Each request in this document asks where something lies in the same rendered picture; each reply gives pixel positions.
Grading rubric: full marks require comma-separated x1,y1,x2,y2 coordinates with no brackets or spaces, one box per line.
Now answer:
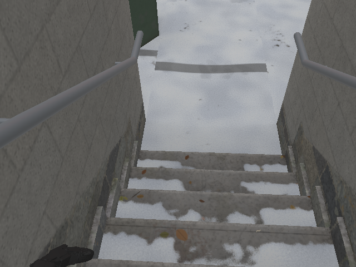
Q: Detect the stairs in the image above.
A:
85,150,339,267

